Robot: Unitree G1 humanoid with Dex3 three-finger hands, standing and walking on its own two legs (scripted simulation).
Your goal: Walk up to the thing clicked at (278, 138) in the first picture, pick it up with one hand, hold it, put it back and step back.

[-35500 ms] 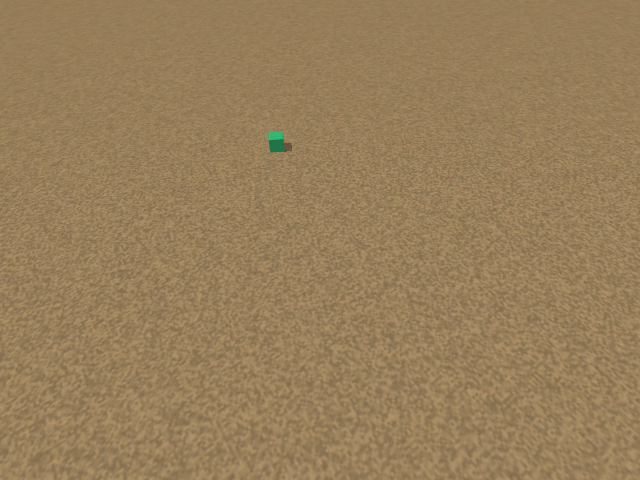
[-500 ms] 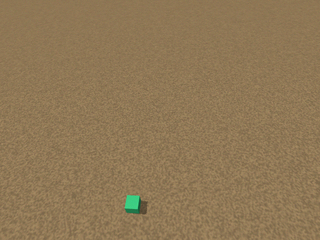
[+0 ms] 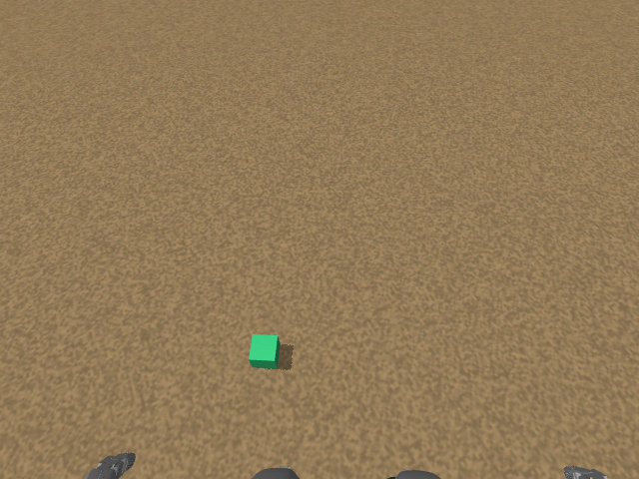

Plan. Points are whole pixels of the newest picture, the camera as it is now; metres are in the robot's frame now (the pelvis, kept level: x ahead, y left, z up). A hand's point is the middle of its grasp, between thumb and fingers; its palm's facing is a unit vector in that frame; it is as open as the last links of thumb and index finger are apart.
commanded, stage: step back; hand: left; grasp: from above
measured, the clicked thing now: (265, 351) +0.50 +0.20 -0.73
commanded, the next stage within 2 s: none
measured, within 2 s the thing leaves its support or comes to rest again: neither
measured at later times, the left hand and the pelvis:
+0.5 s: hand out of the picture +0.04 +0.27 -0.16, palm faces -0.10 -0.91 -0.40, open 7.4 cm; pelvis -0.08 +0.02 -0.01, yaw -5 degrees
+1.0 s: hand out of the picture -0.08 +0.29 -0.15, palm faces -0.03 -0.94 -0.35, open 7.4 cm; pelvis -0.21 +0.03 +0.00, yaw -3 degrees
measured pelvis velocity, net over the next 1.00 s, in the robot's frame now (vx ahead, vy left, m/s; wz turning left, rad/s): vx -0.21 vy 0.03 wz -0.05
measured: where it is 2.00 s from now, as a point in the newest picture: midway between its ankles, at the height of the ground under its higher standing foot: outside the picture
